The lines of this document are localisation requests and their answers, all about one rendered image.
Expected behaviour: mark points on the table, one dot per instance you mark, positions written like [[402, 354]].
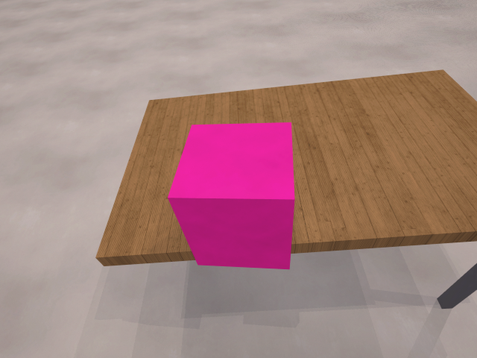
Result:
[[378, 162]]

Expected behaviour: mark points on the carton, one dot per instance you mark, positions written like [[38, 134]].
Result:
[[233, 194]]

